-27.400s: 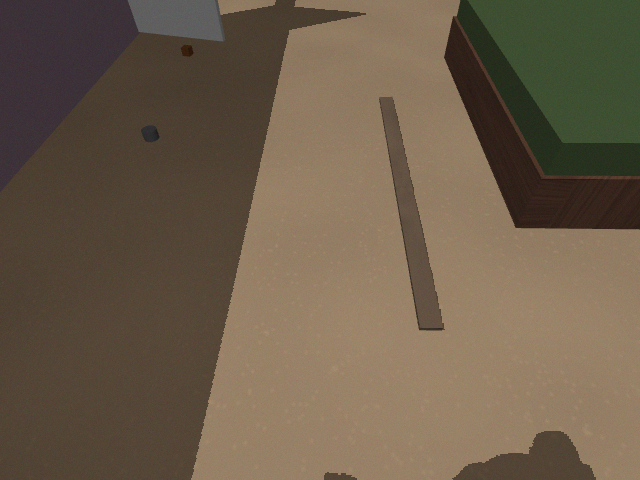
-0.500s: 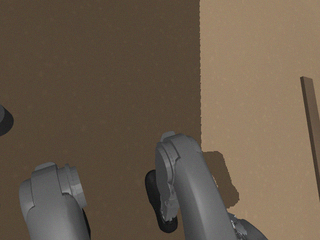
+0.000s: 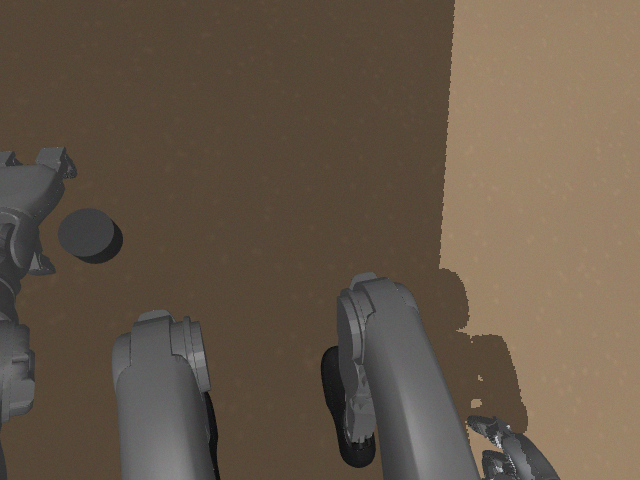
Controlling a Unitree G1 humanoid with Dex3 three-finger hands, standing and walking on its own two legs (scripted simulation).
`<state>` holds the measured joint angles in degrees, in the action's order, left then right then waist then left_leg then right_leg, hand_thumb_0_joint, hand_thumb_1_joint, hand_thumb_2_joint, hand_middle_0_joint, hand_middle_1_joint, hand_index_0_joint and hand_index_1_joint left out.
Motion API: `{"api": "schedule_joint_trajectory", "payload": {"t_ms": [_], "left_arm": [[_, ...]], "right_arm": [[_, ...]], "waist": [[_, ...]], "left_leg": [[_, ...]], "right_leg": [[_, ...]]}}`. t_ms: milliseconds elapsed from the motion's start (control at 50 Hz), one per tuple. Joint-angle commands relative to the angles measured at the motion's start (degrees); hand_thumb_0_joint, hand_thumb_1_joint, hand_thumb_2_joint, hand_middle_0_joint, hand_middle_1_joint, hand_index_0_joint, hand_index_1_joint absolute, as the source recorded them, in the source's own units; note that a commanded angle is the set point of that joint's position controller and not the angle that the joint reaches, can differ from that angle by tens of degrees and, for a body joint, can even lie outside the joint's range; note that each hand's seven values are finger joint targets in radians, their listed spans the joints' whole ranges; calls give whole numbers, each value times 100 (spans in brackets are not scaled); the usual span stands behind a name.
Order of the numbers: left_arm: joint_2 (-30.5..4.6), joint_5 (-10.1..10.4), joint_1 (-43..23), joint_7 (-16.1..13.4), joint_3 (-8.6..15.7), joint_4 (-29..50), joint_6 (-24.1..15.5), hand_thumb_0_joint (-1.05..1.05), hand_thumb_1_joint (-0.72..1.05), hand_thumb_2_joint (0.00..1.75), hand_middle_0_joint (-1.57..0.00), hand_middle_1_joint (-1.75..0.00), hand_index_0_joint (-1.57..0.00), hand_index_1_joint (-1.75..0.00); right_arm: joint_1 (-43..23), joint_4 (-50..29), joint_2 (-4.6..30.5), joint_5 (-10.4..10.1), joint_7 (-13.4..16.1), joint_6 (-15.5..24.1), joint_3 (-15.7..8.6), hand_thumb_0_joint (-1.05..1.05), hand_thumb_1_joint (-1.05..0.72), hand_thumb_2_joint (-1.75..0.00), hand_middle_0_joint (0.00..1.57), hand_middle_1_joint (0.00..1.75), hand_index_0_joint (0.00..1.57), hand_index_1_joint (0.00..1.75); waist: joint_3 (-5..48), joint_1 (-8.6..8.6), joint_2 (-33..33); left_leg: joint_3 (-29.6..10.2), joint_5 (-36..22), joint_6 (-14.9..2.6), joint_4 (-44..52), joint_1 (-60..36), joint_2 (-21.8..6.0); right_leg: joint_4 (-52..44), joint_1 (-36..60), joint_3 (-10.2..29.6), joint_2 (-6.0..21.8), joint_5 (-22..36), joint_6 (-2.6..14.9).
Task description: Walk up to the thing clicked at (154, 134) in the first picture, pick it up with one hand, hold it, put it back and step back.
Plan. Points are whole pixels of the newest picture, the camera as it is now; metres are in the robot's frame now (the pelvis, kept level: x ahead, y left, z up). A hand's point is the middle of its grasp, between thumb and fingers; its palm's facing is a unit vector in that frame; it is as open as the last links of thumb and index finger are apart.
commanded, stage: withdraw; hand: left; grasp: from above
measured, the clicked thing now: (92, 236) +0.49 +0.29 -0.32
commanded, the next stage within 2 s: home in 0.08 s
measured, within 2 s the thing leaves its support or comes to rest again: neither
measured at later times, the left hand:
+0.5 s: hand (20, 206) +0.48 +0.31 -0.13, palm faces -0.35 -0.21 -0.91, open 12.0 cm
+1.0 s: hand out of the picture +0.30 +0.24 +0.09, palm faces -0.09 -0.87 -0.49, open 7.5 cm
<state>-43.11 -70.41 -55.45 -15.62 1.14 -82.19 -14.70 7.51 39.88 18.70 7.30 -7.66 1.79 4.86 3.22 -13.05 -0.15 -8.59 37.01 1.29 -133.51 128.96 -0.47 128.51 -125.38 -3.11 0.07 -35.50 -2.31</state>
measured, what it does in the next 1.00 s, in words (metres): rises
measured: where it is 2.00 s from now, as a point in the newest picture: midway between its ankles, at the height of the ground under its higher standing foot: (279, 450)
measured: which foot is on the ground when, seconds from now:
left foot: down 0.00-1.00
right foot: down 0.00-1.00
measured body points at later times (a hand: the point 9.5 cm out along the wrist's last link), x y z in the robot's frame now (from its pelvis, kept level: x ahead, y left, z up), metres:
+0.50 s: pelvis +0.02 +0.01 +0.01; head +0.25 +0.06 +0.39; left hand +0.49 +0.32 -0.08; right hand +0.06 -0.25 -0.11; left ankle +0.09 +0.13 -0.32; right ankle +0.12 -0.13 -0.32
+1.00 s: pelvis +0.02 +0.00 +0.19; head +0.17 +0.04 +0.61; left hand +0.30 +0.29 +0.12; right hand +0.26 -0.23 +0.10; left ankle +0.09 +0.13 -0.32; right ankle +0.12 -0.13 -0.32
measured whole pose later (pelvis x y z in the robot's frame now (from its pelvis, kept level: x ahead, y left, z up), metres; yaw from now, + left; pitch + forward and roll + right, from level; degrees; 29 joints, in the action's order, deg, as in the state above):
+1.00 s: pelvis +0.02 +0.00 +0.19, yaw +5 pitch +28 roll -5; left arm -21.6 -12.4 -3.7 -1.8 2.7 -16.6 12.6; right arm 2.5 30.9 14.8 -1.6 0.8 2.9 -0.3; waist 10.4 -3.0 1.6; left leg -5.1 35.7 1.1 -99.6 92.1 -1.5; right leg 96.1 -89.3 -2.6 1.4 -34.7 -1.6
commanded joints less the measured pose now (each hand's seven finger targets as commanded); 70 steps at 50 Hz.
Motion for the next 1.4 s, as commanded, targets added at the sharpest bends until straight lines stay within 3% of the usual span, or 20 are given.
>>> {"api": "schedule_joint_trajectory", "payload": {"t_ms": [0, 80, 140, 180, 240, 320, 360, 400, 480, 540, 580, 700, 820, 840, 960, 980, 1040, 1160, 1280, 1380], "left_arm": [[-1447, -189, -2202, -579, 116, 185, -221, 0, -52, 101, -7, -103, -7, -102], [-1913, -413, -2505, -936, 350, 5, -248, 0, -52, 100, -7, -103, -8, -102], [-2172, -538, -2505, -1190, 580, 214, -160, 0, -53, 100, -7, -102, -7, -102], [-2245, -544, -2389, -1277, 741, 569, -38, 0, -44, 92, -15, -94, -16, -93], [-2325, -281, -1979, -1272, 979, 1084, 226, 0, -28, 92, -25, -70, -22, -71], [-2003, 281, -1587, -899, 990, 1501, 575, 0, -3, 80, -21, -51, -19, -53], [-1820, 708, -1153, -590, 1051, 1944, 715, 0, 6, 81, -21, -49, -19, -50], [-1467, 1078, -654, -209, 937, 2323, 874, 0, 22, 86, -22, -47, -20, -48], [-692, 2118, 314, 563, 725, 3591, 1168, 0, 54, 87, -20, -37, -20, -38], [-305, 2862, 1109, 1049, 632, 4382, 1339, 0, 78, 88, -20, -30, -20, -30], [-228, 3274, 1425, 1267, 662, 5139, 1388, 0, 90, 90, -20, -30, -20, -30], [223, 4217, 2364, 1339, 746, 6296, 1578, 0, 90, 90, -20, -30, -20, -30], [802, 5061, 3376, 1281, 637, 7073, 2039, 0, 90, 90, -20, -30, -20, -30], [1036, 5204, 3580, 1295, 480, 7153, 2121, 0, 90, 91, -20, -30, -20, -31], [1239, 6148, 4664, 1168, 619, 7996, 2682, 0, 90, 90, -20, -30, -20, -30], [1353, 6268, 4754, 1157, 533, 8032, 2770, 0, 90, 90, -20, -30, -20, -30], [1510, 6587, 5153, 1102, 569, 8352, 3013, 0, 90, 90, -20, -30, -20, -30], [1951, 7090, 6076, 1020, 610, 8628, 3402, 0, 90, 90, -20, -30, -20, -30], [2263, 7358, 7039, 1055, 580, 9159, 3632, 0, 90, 90, -20, -30, -20, -30], [2379, 7417, 7780, 1106, 549, 9758, 3773, 0, 90, 90, -20, -30, -20, -30]], "right_arm": [[1038, -65, 1179, 89, 124, 89, -251, 0, -90, -90, 20, 30, 20, 30], [1182, -7, 1327, 239, 134, 187, -207, 0, -90, -90, 20, 30, 20, 30], [1251, -22, 1364, 313, 139, 211, -201, 0, -90, -90, 20, 30, 20, 30], [1315, -17, 1402, 316, 118, 248, -288, 0, -88, -89, 20, 30, 20, 30], [1359, -77, 1382, 234, 45, 249, -440, 0, -88, -89, 20, 30, 20, 30], [1650, 1, 1303, 83, -50, 215, -628, 0, -89, -90, 20, 30, 20, 30], [1714, -37, 1279, -45, -96, 184, -788, 0, -89, -90, 20, 30, 20, 30], [1743, -43, 1254, -199, -123, 107, -902, 0, -89, -90, 20, 30, 20, 30], [1515, -322, 1124, -482, -34, -34, -995, 0, -90, -90, 20, 30, 20, 30], [1227, -499, 985, -585, 101, -90, -992, 0, -90, -90, 20, 30, 20, 30], [1056, -642, 899, -639, 176, -82, -996, 0, -90, -90, 20, 30, 20, 30], [548, -977, 718, -774, 420, -4, -1008, 0, -90, -90, 20, 30, 20, 30], [117, -1226, 662, -872, 694, 189, -987, 0, -90, -90, 20, 30, 20, 30], [63, -1254, 631, -881, 740, 224, -981, 0, -90, -90, 20, 30, 20, 30], [-139, -1561, 438, -963, 1004, 390, -815, 0, -90, -90, 20, 30, 20, 30], [-138, -1531, 394, -960, 1046, 420, -791, 0, -90, -90, 20, 30, 20, 30], [-65, -1609, 322, -986, 1185, 527, -711, 0, -90, -90, 20, 30, 20, 30], [216, -1604, 157, -983, 1497, 755, -554, 0, -90, -90, 20, 30, 20, 30], [461, -1678, 62, -929, 1748, 998, -495, 0, -90, -90, 20, 30, 20, 30], [599, -1880, -22, -899, 1862, 1131, -490, 0, -90, -90, 20, 30, 20, 30]], "waist": [[3013, -364, 1223], [3292, -395, 1744], [3715, -292, 2306], [4116, -209, 2616], [4753, -22, 2802], [4870, 83, 2536], [5066, 313, 2536], [5121, 395, 2281], [4781, 435, 1584], [4223, 509, 937], [4311, 646, 957], [3909, 808, 866], [3544, 858, 905], [3460, 798, 904], [3320, 844, 642], [3144, 770, 598], [2988, 840, 700], [2564, 859, 574], [2115, 922, 598], [1668, 1016, 525]], "left_leg": [[535, 55, -291, 1101, -1894, 136], [514, -161, -229, 1051, -2343, 127], [524, -453, -181, 1021, -2742, 112], [532, -795, -139, 1033, -3084, 111], [600, -1258, -140, 1051, -3392, 103], [680, -1339, -211, 1233, -3292, 114], [650, -1322, -197, 1503, -3504, 116], [630, -1283, -210, 1759, -3658, 109], [462, -1070, -257, 2257, -3718, 89], [501, -769, -339, 2510, -3372, 81], [492, -774, -330, 2758, -3629, 58], [421, -436, -299, 3594, -4361, -10], [299, -17, -240, 4531, -5300, -51], [302, -98, -229, 4646, -5416, -53], [385, -186, -268, 5365, -6178, -15], [418, -232, -277, 5478, -6213, -8], [363, -254, -242, 5934, -6794, -37], [352, -1029, -211, 6706, -7615, -55], [394, -1552, -163, 7518, -8502, -63], [532, -1902, -170, 8029, -8940, -7]], "right_leg": [[-1227, 1435, -377, -248, -144, 466], [-974, 1350, -558, -216, 181, 455], [-756, 1302, -642, -197, 543, 476], [-609, 1261, -702, -164, 865, 473], [-595, 1484, -648, -142, 1266, 485], [-899, 1888, -568, -134, 1383, 455], [-1030, 2026, -536, -101, 1304, 465], [-1261, 2263, -483, -109, 1275, 454], [-1761, 2574, -428, -117, 1182, 423], [-2248, 2933, -301, -143, 1003, 398], [-2448, 3237, -226, -121, 1000, 395], [-3186, 3708, -124, -60, 650, 395], [-3960, 4225, -37, -23, 280, 373], [-4068, 4324, -27, -19, 340, 372], [-5027, 5477, 97, -24, 373, 334], [-5199, 5599, 127, -23, 397, 331], [-5598, 5984, 145, -31, 422, 340], [-6400, 7033, 106, -55, 1108, 319], [-7178, 7969, 29, -93, 1538, 287], [-7820, 8630, -49, -126, 1823, 261]]}}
